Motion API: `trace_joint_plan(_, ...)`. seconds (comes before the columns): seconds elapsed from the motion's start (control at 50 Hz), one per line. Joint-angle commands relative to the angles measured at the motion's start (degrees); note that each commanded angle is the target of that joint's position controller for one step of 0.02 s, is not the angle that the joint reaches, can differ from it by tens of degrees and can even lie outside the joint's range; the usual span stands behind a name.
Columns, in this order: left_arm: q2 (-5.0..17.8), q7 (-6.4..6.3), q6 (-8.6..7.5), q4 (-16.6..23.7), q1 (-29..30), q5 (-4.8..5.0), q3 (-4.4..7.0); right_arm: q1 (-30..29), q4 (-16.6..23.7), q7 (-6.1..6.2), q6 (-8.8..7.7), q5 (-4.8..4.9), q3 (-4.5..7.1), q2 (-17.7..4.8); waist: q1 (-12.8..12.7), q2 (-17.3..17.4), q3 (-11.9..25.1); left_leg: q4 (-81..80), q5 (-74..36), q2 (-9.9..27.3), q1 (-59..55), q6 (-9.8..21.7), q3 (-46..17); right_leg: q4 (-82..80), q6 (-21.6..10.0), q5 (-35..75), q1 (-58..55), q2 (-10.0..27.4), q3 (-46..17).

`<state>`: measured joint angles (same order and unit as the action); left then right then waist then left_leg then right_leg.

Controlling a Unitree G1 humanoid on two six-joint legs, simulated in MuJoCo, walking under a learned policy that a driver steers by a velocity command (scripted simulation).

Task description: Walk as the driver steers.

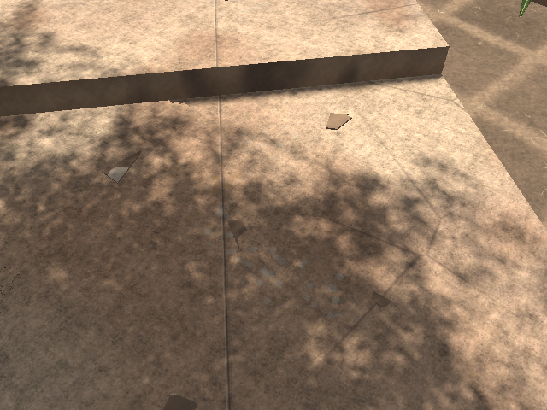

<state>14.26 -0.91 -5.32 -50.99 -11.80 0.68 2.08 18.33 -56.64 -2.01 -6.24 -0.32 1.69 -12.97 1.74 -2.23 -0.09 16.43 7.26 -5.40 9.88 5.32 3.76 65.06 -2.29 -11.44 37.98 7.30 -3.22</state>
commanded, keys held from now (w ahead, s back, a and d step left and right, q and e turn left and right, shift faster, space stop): w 1.00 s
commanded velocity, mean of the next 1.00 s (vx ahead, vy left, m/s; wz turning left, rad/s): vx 0.50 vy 0.00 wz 0.00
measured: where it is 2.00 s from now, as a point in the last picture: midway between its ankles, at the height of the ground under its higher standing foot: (289, 239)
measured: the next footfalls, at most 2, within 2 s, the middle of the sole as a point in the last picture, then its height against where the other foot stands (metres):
right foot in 0.30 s outside the picture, level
left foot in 0.86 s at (248, 361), level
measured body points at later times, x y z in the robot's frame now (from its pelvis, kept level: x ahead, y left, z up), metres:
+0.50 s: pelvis +0.28 -0.08 +0.00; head +0.29 -0.10 +0.45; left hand +0.33 +0.18 -0.12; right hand +0.37 -0.35 -0.14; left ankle +0.29 +0.08 -0.66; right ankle +0.29 -0.16 -0.74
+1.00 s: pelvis +0.55 -0.01 -0.01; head +0.58 +0.00 +0.44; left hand +0.59 +0.25 -0.15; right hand +0.66 -0.27 -0.13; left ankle +0.61 +0.07 -0.74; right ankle +0.46 -0.16 -0.65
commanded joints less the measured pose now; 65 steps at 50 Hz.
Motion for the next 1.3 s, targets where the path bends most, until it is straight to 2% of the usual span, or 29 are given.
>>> trace_joint_plan(0.02, 2.60, -0.38, 0.20, 2.44, -1.90, -0.71, 0.75, -2.36, 3.17, 1.12, -1.02, 0.09, 1.20, -7.57, -2.67, 4.25, -3.14, -11.66, -4.23, 16.01, 6.12, 9.78, -11.82, -8.23, 1.53, 9.31, 1.09, 2.38, -0.09)
trace_joint_plan(0.1, 1.62, 0.35, -0.46, 4.86, 7.44, -0.16, 0.35, 2.34, 2.16, 1.97, -0.26, 1.01, 1.46, -9.17, 0.73, 4.35, -3.10, -10.65, -5.01, 15.12, 1.11, 7.21, -9.07, -24.78, 1.99, 17.63, -0.91, -0.28, 2.17)
trace_joint_plan(0.2, 2.50, 2.10, -0.99, 7.74, 14.38, 0.59, 0.16, 6.52, 0.24, 2.12, 0.96, 1.52, 1.81, -9.72, 2.76, 5.21, -4.68, -6.44, -3.57, 18.83, -8.39, 6.42, -10.32, -33.31, 0.83, 12.31, -0.54, -1.89, 2.44)
trace_joint_plan(0.24, 3.79, 2.67, -1.51, 8.03, 12.89, 0.60, 0.57, 5.94, 0.16, 2.25, 1.58, 1.55, 2.15, -10.42, 1.16, 6.03, -3.78, -3.21, -6.86, 20.15, -10.86, 5.49, -11.08, -35.66, -0.79, 7.67, -4.02, -2.90, 3.00)
trace_joint_plan(0.28, 7.05, 2.56, -1.88, 4.98, 1.82, 0.44, 2.46, 3.80, 0.76, 2.25, 2.21, 1.21, 1.89, -10.00, -4.95, 6.06, 2.47, 9.77, -23.21, 16.75, -9.62, 3.35, -7.99, -38.04, -3.27, 5.81, -19.48, -6.28, 5.72)
trace_joint_plan(0.3, 11.40, 2.09, -1.98, 2.14, -10.02, 0.02, 4.01, 3.23, 2.12, 2.22, 2.16, 0.34, 0.87, -7.72, -9.36, 2.46, 11.05, 26.05, -19.76, 13.23, -0.68, 1.24, -4.64, -36.50, -6.76, 7.15, -36.74, -0.06, -1.15)
trace_joint_plan(0.32, 17.88, 2.02, -1.45, 0.72, -17.01, -0.81, 5.58, 9.29, 3.08, 1.67, 0.81, 0.17, -1.23, -0.80, -8.00, -12.28, 19.00, 49.08, 4.37, 3.18, 23.86, -3.35, -0.94, -40.36, -15.91, 1.19, -59.55, 13.95, -26.52)
trace_joint_plan(0.34, 12.85, 2.24, -1.42, 0.46, -17.76, -0.67, 4.24, 9.15, 2.05, 1.36, -0.78, 1.29, -0.71, -3.75, -8.60, -12.35, 22.39, 58.13, 24.06, 2.80, 31.85, -2.66, -9.88, -47.70, -17.65, -3.92, -61.47, 16.34, -39.72)
trace_joint_plan(0.36, 9.41, 2.21, -1.53, 1.46, -12.13, -0.35, 3.06, 3.61, 3.67, 1.15, -1.57, 2.77, 0.70, -9.05, -7.42, -8.31, 13.29, 60.96, 20.46, 6.50, 36.55, -1.37, -10.38, -48.09, -14.19, -3.86, -54.02, 14.38, -31.16)
trace_joint_plan(0.38, 7.29, 2.22, -1.39, 2.86, -6.39, -0.28, 2.30, -0.16, 4.62, 1.38, -1.62, 2.76, 0.85, -9.36, -5.67, -4.04, 8.58, 58.97, 14.70, 9.80, 35.03, -1.09, -8.73, -49.20, -12.16, 0.50, -45.44, 11.92, -22.58)
trace_joint_plan(0.4, 5.48, 2.52, -1.30, 3.45, -2.63, -0.47, 1.69, -2.04, 4.88, 1.76, -1.22, 1.93, 1.08, -8.52, -4.04, -1.05, 4.78, 55.09, 10.75, 11.66, 32.67, -1.42, -7.86, -51.45, -11.12, 4.45, -37.84, 9.33, -16.96)
trace_joint_plan(0.42, 4.07, 2.77, -1.42, 3.43, -0.99, -0.81, 1.23, -1.52, 4.76, 2.04, -0.36, 1.38, 1.41, -7.68, -2.11, -1.67, 2.95, 51.66, 8.04, 13.27, 29.09, -1.63, -8.01, -53.53, -9.93, 6.85, -32.87, 6.96, -12.55)
trace_joint_plan(0.46, 4.20, 3.02, -1.71, 2.07, -2.20, -0.96, 1.33, 0.54, 4.17, 2.17, 1.09, 1.15, 1.20, -4.98, -0.63, -2.36, 1.88, 49.14, 5.52, 13.49, 25.66, -2.43, -7.04, -55.96, -10.37, 11.73, -28.60, 5.24, -8.37)
trace_joint_plan(0.5, 5.82, 2.58, -1.86, 0.72, -4.35, -1.03, 1.78, -1.47, 5.12, 2.37, 1.64, 0.89, 1.46, -5.03, -0.34, -1.32, 0.42, 45.46, 1.82, 13.67, 28.39, -3.28, -6.77, -57.08, -10.96, 16.66, -28.57, 4.96, -5.57)
trace_joint_plan(0.62, 7.20, 0.95, -0.96, -1.56, -9.33, -0.45, 1.93, -14.58, 9.21, 1.78, 1.20, 0.77, 1.27, -3.74, -3.59, -1.22, -2.40, 24.86, -12.82, 12.17, 30.46, -4.17, -5.07, -58.85, -9.13, 15.82, -31.54, 3.54, -0.75)
trace_joint_plan(0.74, 7.91, 0.38, 0.21, -4.69, -14.14, 0.23, 2.41, -23.35, 12.56, 0.12, 0.47, 1.47, 0.89, -4.09, -5.73, -1.22, -5.53, 15.36, -10.09, 10.56, 31.82, -2.55, -4.56, -56.01, -8.56, 14.77, -41.14, 7.12, -0.96)
trace_joint_plan(0.8, 8.99, 0.07, 0.97, -4.81, -12.62, 0.34, 2.95, -20.98, 12.66, -0.59, -0.11, 1.51, 1.51, -5.79, -3.25, -2.35, -3.43, 13.12, -3.98, 8.57, 25.10, -0.47, -2.98, -50.89, -7.20, 24.71, -43.80, 8.13, -0.73)
trace_joint_plan(0.84, 8.46, 0.08, 1.58, -4.22, -10.44, 0.00, 2.67, -7.60, 8.63, -0.17, -0.20, 1.36, 3.68, -9.48, 3.59, -2.44, 4.58, 12.06, -3.67, 4.74, 5.76, 1.99, 0.10, -35.64, -5.03, 40.25, -40.39, 4.11, 2.46)
trace_joint_plan(0.86, 6.83, 0.12, 1.55, -2.91, -10.56, -0.77, 1.79, 3.36, 6.13, 0.40, -0.11, 0.79, 5.02, -13.64, 7.22, 2.42, 12.79, 13.60, -4.90, 13.25, -12.58, 5.47, -9.58, -18.54, -3.00, 28.30, -28.54, 0.69, 4.86)
trace_joint_plan(0.88, -1.11, 0.93, 0.22, -2.77, -17.89, -0.75, -0.48, 8.60, 4.70, 0.36, 0.25, 0.33, 6.00, -18.07, 3.98, 17.52, 20.87, 7.80, 5.72, 26.99, -33.43, 15.00, -37.32, 3.60, 1.10, -7.54, -4.44, -10.29, 4.61)
trace_joint_plan(0.9, 2.97, 1.20, -1.35, -3.59, -15.68, 0.44, 0.34, 7.83, 4.94, 0.31, 0.25, 0.75, 4.46, -12.96, 5.27, 15.09, 21.89, 1.57, 10.09, 27.58, -33.45, 14.35, -45.80, 11.77, 0.07, -20.60, 2.46, -9.54, -4.18)
trace_joint_plan(0.92, 7.21, 1.34, -2.24, -1.53, -9.95, 1.87, 1.48, 2.68, 5.73, 0.45, 0.08, 1.03, 3.67, -10.45, 4.40, 12.22, 13.06, 0.82, 8.35, 25.77, -25.92, 11.29, -37.08, 13.36, -0.99, -16.97, 6.54, -6.31, -3.66)
trace_joint_plan(0.94, 7.58, 0.94, -2.43, -0.47, -6.18, 1.87, 1.57, -2.63, 7.02, 0.48, 0.04, 0.87, 3.06, -8.77, 2.49, 7.10, 8.25, -0.42, 2.84, 23.76, -16.73, 9.60, -29.37, 10.73, -1.21, -11.21, 4.74, -2.95, -1.82)
trace_joint_plan(0.96, 7.09, 0.48, -2.10, -0.17, -4.24, 0.89, 1.96, -5.82, 7.36, 0.21, -0.08, 0.36, 2.57, -7.05, 0.74, 4.46, 4.58, -2.29, -1.95, 21.53, -8.77, 8.64, -24.14, 7.08, -1.04, -7.68, 2.10, -1.04, -1.03)
trace_joint_plan(1.0, 4.69, 0.23, -0.45, -0.63, -6.77, 0.39, 2.17, -6.88, 6.66, -0.14, -0.38, -0.27, 2.01, -5.13, -2.33, 6.65, 3.23, -5.68, -4.68, 18.67, -1.52, 7.87, -18.53, 2.62, -0.93, -4.36, -4.13, 1.01, -1.30)
trace_joint_plan(1.06, 3.42, -0.04, 0.88, 0.16, -5.06, 0.04, 2.26, -4.24, 5.02, 0.55, -0.66, 0.01, 2.60, -7.56, -2.97, 5.86, 0.54, -8.89, -8.06, 18.17, 1.25, 8.96, -14.35, -3.14, 0.41, -0.40, -2.19, 1.76, -0.30)
trace_joint_plan(1.12, 3.50, -0.01, 0.92, 2.29, 1.52, -0.45, 2.44, -1.38, 3.90, 1.64, -0.17, 0.18, 2.79, -8.53, -1.47, 4.86, -1.13, -10.02, -9.41, 17.86, -1.25, 8.28, -12.12, -12.47, 1.72, 8.13, 2.93, 1.87, -0.01)
trace_joint_plan(1.2, 2.28, 0.74, 0.45, 4.21, 9.04, -0.13, 1.92, 1.83, 2.66, 2.22, 0.32, 0.75, 2.71, -9.01, 0.85, 5.44, -2.63, -10.35, -8.56, 16.08, -3.07, 6.22, -8.22, -25.24, 1.80, 17.09, 1.23, -0.23, 1.99)
trace_joint_plan(1.3, 2.41, 2.27, -0.13, 6.98, 16.62, 0.53, 1.34, 6.24, 0.14, 2.41, 1.36, 1.17, 3.02, -9.61, 3.17, 5.61, -5.05, -7.37, -8.41, 18.99, -10.94, 6.02, -8.17, -33.00, 0.91, 14.29, 2.27, -1.87, 2.88)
